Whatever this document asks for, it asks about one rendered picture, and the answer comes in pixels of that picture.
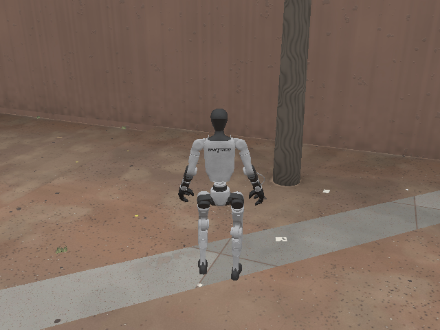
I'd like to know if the robot left thigh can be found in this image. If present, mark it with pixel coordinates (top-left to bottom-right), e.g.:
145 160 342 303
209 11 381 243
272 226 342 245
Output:
197 191 211 231

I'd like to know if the robot right forearm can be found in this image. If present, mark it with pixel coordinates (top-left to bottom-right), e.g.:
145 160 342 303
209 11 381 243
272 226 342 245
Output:
247 165 262 192

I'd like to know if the robot left hand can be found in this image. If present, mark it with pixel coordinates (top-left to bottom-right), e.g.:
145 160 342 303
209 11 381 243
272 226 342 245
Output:
178 187 194 202

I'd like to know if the right robot upper arm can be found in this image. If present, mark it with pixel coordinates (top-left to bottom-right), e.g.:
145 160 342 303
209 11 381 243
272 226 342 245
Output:
234 138 254 176

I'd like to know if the left robot upper arm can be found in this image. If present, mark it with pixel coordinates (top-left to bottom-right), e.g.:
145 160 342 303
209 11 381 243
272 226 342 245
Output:
186 138 205 176

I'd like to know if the robot right hand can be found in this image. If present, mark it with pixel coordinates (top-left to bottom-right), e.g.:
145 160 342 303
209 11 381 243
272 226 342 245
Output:
249 189 265 206

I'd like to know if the robot left forearm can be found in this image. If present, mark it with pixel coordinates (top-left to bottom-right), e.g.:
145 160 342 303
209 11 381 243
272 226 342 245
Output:
180 165 193 191

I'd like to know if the robot left shin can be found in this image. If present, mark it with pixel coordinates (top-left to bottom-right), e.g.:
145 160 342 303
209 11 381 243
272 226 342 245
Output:
198 219 208 265

